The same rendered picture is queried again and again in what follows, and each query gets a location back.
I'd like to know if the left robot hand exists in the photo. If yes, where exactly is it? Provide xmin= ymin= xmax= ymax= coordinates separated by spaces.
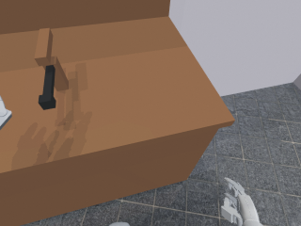
xmin=0 ymin=95 xmax=12 ymax=130

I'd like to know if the counter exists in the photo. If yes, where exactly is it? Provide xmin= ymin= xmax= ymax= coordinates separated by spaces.
xmin=0 ymin=0 xmax=235 ymax=226

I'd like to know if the right robot hand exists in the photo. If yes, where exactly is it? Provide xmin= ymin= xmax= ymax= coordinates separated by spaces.
xmin=221 ymin=177 xmax=260 ymax=226

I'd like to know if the tap lever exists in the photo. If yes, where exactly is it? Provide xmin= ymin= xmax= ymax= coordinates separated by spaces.
xmin=38 ymin=65 xmax=56 ymax=110

